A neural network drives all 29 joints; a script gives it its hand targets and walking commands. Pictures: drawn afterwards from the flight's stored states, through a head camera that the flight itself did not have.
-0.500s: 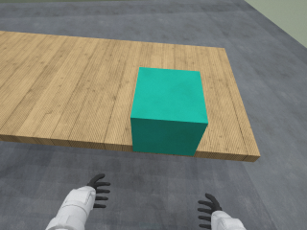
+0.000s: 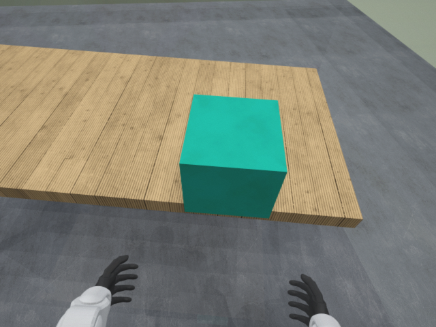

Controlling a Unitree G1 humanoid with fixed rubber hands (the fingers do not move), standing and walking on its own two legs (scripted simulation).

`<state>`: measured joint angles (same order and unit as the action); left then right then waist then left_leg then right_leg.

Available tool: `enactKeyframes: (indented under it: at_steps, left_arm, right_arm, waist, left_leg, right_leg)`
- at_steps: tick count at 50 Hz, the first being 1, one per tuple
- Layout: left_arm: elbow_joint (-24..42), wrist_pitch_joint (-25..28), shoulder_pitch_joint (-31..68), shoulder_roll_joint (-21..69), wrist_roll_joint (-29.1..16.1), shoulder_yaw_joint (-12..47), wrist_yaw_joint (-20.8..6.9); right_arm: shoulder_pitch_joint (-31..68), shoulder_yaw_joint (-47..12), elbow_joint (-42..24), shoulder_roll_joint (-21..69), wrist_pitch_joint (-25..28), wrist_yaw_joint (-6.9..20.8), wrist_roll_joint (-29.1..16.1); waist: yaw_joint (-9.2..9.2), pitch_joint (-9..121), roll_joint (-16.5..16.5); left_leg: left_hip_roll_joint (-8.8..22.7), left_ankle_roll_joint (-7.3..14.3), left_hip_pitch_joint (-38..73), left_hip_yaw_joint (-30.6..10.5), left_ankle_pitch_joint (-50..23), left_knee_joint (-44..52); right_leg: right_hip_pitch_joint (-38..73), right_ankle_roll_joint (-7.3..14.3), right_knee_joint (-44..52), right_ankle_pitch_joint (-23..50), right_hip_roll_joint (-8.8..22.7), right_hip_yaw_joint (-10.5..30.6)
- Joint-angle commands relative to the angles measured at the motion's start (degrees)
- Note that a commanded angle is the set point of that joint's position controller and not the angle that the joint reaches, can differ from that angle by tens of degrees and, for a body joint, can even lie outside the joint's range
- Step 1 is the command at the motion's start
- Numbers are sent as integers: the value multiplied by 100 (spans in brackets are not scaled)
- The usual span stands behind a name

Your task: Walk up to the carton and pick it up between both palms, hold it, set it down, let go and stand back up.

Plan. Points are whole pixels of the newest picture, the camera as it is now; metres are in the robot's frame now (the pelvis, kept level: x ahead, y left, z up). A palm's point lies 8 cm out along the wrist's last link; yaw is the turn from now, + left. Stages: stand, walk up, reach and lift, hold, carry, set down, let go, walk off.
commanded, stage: reach and lift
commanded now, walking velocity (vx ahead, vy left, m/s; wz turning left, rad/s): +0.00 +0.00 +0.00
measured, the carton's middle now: (231, 156) +0.49 +0.00 +0.00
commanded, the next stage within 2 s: none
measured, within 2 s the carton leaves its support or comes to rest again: neither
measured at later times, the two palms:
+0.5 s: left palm (96, 300) +0.16 +0.23 -0.05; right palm (322, 315) +0.16 -0.17 -0.05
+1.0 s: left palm (94, 271) +0.20 +0.24 -0.01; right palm (321, 279) +0.21 -0.16 +0.00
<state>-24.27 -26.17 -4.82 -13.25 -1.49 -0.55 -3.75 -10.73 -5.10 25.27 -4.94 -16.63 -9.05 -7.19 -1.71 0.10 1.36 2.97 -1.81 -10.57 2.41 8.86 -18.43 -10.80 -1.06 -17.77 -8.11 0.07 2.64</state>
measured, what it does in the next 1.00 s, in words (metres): stands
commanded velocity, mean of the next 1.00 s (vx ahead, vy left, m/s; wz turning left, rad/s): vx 0.00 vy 0.00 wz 0.00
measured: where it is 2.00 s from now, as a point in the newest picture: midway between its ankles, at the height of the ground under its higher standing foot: outside the picture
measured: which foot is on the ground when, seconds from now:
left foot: down 0.00-1.00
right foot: down 0.00-1.00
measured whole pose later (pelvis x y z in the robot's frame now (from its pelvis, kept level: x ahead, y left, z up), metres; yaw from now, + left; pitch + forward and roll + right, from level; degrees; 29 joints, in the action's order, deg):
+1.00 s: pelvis +0.03 +0.01 +0.00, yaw +1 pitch +4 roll +0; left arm -5.5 -5.2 -18.1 -14.8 -8.9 2.4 -1.8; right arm -23.7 -5.7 -0.7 -8.5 -3.1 -8.6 -9.3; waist -3.0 3.3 0.0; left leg 1.5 -0.8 -11.5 2.1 10.5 -18.3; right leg -11.4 -2.0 -18.0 -10.5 1.3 2.9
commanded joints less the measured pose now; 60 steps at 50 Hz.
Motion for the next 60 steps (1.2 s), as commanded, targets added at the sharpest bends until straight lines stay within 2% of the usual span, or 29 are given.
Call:
enactKeyframes:
  at_steps: [1, 4, 6, 8, 9, 12, 14, 15, 18, 21, 24, 25, 28, 29, 30, 35, 36, 37, 39, 40, 42, 44, 45, 46, 49, 52, 56, 60]
  left_arm:
    - [737, 169, -163, -478, -105, -133, 38]
    - [1305, 424, -148, -475, -217, -73, 93]
    - [1382, 607, -171, -470, -254, -72, 151]
    - [1552, 774, -217, -429, -375, 1, 229]
    - [1615, 855, -222, -441, -407, -1, 256]
    - [1869, 1122, -306, -456, -471, 16, 402]
    - [1764, 1190, -379, -485, -515, 52, 431]
    - [1794, 1213, -387, -450, -556, 70, 449]
    - [1865, 1253, -391, -595, -616, 60, 427]
    - [1837, 1232, -428, -684, -585, -60, 402]
    - [2051, 1312, -532, -673, -650, -70, 361]
    - [2077, 1361, -588, -700, -664, -74, 351]
    - [2099, 1490, -790, -682, -706, -63, 304]
    - [2073, 1511, -812, -718, -698, -102, 264]
    - [2099, 1532, -915, -738, -696, -63, 218]
    - [2538, 1863, -1039, -691, -709, -67, 171]
    - [2502, 1916, -1071, -721, -704, -78, 160]
    - [2408, 1939, -1062, -673, -677, -82, 154]
    - [2642, 2045, -1059, -697, -720, -24, 186]
    - [2646, 2093, -1028, -705, -756, 5, 193]
    - [2798, 2193, -1036, -702, -694, -45, 206]
    - [2731, 2260, -924, -689, -741, -2, 209]
    - [2818, 2309, -930, -697, -786, 38, 195]
    - [2731, 2321, -941, -671, -756, 26, 204]
    - [2877, 2366, -880, -745, -742, -4, 220]
    - [2980, 2393, -780, -667, -695, -30, 208]
    - [2999, 2570, -637, -672, -828, 10, 220]
    - [2783, 2663, -292, -749, -814, -43, 241]
  right_arm:
    - [-197, 16, -1162, -392, -1, -129, 5]
    - [-405, 174, -1880, -458, 111, -122, 94]
    - [-462, 207, -2086, -483, 194, -91, 141]
    - [-607, 185, -2334, -493, 250, -36, 83]
    - [-634, 220, -2403, -497, 272, -23, 77]
    - [-783, 259, -2549, -533, 405, 76, 92]
    - [-842, 236, -2557, -464, 433, 116, 50]
    - [-781, 231, -2676, -491, 449, 130, 30]
    - [-829, 194, -2715, -456, 434, 124, 59]
    - [-882, 150, -2646, -388, 429, 81, 23]
    - [-913, 96, -2892, -403, 537, 51, -1]
    - [-888, 69, -3037, -424, 590, 43, -21]
    - [-974, 24, -3128, -524, 726, 24, -39]
    - [-1035, 34, -3044, -558, 738, -3, -18]
    - [-1128, -7, -3068, -541, 759, -43, -35]
    - [-1211, -31, -3371, -593, 1105, -25, -149]
    - [-1250, -51, -3341, -560, 1151, -10, -115]
    - [-1233, 18, -3264, -580, 1169, 6, -126]
    - [-1252, -25, -3366, -629, 1270, 27, -186]
    - [-1215, -19, -3387, -618, 1322, 45, -203]
    - [-1214, 30, -3538, -602, 1431, 58, -197]
    - [-1116, 66, -3440, -641, 1503, 60, -178]
    - [-1109, 18, -3623, -651, 1565, 53, -182]
    - [-1162, 55, -3432, -627, 1573, 49, -171]
    - [-1127, 127, -3492, -665, 1645, 26, -203]
    - [-970, 176, -3383, -665, 1699, 3, -262]
    - [-652, 167, -3751, -744, 1916, 36, -302]
    - [-420, 294, -3447, -786, 2013, -9, -294]
  waist:
    - [-69, 423, -355]
    - [-25, 454, -197]
    - [-26, 455, -165]
    - [-60, 508, -271]
    - [-5, 539, -202]
    - [-62, 581, -371]
    - [-33, 639, -270]
    - [-99, 656, -239]
    - [-46, 665, -270]
    - [-91, 634, -304]
    - [-114, 726, -280]
    - [-152, 809, -150]
    - [-148, 809, -195]
    - [-63, 810, -154]
    - [-60, 807, -91]
    - [-148, 867, -286]
    - [-126, 832, -220]
    - [-138, 694, -331]
    - [-171, 745, -286]
    - [-101, 823, -199]
    - [-159, 763, -313]
    - [-160, 709, -287]
    - [-103, 749, -239]
    - [-148, 720, -304]
    - [-86, 823, -320]
    - [-114, 760, -317]
    - [-163, 932, -191]
    - [-148, 817, -230]
  left_leg:
    - [-284, 90, -7, 110, -940, 274]
    - [-233, 153, -282, 163, -388, 347]
    - [-202, 177, -576, 175, -26, 379]
    - [-169, 211, -902, 185, 391, 485]
    - [-166, 216, -996, 204, 511, 511]
    - [-157, 236, -1209, 226, 598, 524]
    - [-204, 243, -1123, 247, 559, 432]
    - [-178, 243, -1087, 196, 541, 433]
    - [-277, 217, -992, 299, 438, 377]
    - [-303, 224, -836, 295, 234, 308]
    - [-362, 193, -612, 291, -163, 290]
    - [-363, 201, -518, 272, -290, 256]
    - [-364, 148, -382, 246, -813, 186]
    - [-377, 153, -342, 235, -851, 171]
    - [-407, 151, -251, 255, -866, 194]
    - [-397, 81, -49, 209, -1406, 165]
    - [-402, 82, -4, 215, -1405, 178]
    - [-368, 75, -95, 187, -1370, 193]
    - [-365, 99, -83, 176, -1394, 190]
    - [-357, 118, -47, 163, -1401, 180]
    - [-344, 120, -28, 150, -1272, 209]
    - [-349, 116, -152, 156, -1264, 212]
    - [-353, 154, -60, 172, -1286, 171]
    - [-331, 152, -108, 126, -1239, 184]
    - [-359, 137, -43, 124, -1386, 162]
    - [-366, 113, 94, 121, -1532, 129]
    - [-329, 189, 225, 54, -1636, 112]
    - [-383, 195, 152, 54, -1558, 72]
  right_leg:
    - [299, 110, 209, 512, -189, -76]
    - [180, 106, 123, 141, -128, -62]
    - [216, 99, -6, -48, -191, -99]
    - [359, 95, -126, -199, -194, -128]
    - [399, 77, -155, -290, -216, -152]
    - [589, 102, -220, -392, -209, -122]
    - [451, 76, -188, -563, -179, -90]
    - [379, 78, -222, -562, -207, -126]
    - [335, 70, -115, -613, -133, -81]
    - [232, 28, -27, -628, -99, -38]
    - [253, 35, 61, -349, -97, -24]
    - [215, 12, 28, -256, -100, -19]
    - [321, 12, 9, 167, -154, 0]
    - [398, -3, 58, 229, -151, 19]
    - [398, -31, 73, 224, -166, 1]
    - [381, 79, 68, 658, -186, 36]
    - [373, 52, 93, 633, -206, -1]
    - [414, 92, 121, 554, -210, 0]
    - [353, 79, 102, 557, -214, 2]
    - [403, 84, 92, 561, -217, -9]
    - [407, 73, 114, 436, -190, -2]
    - [420, 88, 124, 440, -187, -19]
    - [377, 81, 126, 447, -194, -18]
    - [355, 97, 125, 407, -186, -27]
    - [387, 111, 139, 501, -176, -7]
    - [373, 103, 157, 586, -186, -24]
    - [412, 77, 127, 610, -191, -38]
    - [425, 105, 134, 605, -148, -24]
